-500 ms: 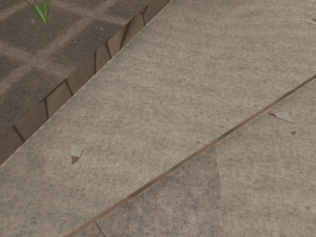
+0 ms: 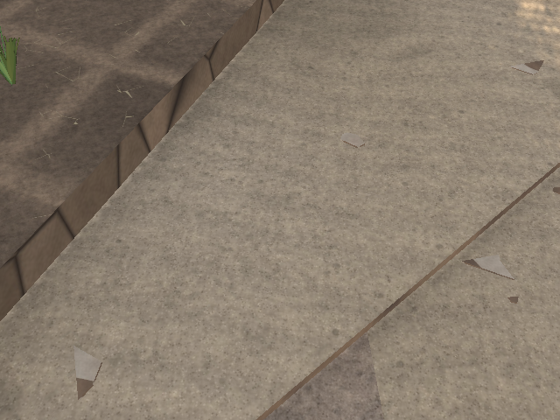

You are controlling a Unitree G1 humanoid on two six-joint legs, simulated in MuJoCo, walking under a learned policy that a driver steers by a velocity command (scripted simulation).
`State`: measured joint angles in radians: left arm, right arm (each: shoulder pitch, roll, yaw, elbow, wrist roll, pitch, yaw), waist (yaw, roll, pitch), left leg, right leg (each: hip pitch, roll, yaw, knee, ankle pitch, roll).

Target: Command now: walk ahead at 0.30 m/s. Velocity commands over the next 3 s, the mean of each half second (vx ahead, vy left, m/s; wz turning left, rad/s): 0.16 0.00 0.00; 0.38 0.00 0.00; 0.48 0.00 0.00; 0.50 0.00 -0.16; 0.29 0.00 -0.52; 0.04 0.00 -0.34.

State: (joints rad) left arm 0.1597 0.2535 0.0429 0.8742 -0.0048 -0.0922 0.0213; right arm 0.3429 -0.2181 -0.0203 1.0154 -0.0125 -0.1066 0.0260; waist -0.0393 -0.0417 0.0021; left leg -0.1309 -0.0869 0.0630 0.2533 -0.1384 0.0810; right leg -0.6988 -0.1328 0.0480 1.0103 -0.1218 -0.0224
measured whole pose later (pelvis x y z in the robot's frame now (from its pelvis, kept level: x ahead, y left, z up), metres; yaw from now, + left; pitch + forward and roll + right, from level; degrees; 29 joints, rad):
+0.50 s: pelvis +0.14 -0.04 -0.01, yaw +1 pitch +1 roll -1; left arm 0.17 0.20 0.03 0.94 -0.01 -0.03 0.02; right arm 0.23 -0.22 -0.02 1.05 -0.01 0.00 -0.04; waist -0.01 0.02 -0.02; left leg -0.31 0.04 0.01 0.62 -0.36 0.01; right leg -0.37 0.03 -0.06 0.47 -0.13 -0.05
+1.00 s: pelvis +0.30 -0.09 -0.01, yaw +1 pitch +2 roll +0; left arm 0.12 0.23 0.06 0.93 -0.01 -0.09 -0.02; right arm 0.38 -0.24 -0.06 1.06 0.03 -0.10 -0.01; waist -0.03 0.02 0.00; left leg -0.37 0.06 -0.02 1.11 -0.40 0.03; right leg -0.32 0.02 -0.06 0.49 -0.22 -0.05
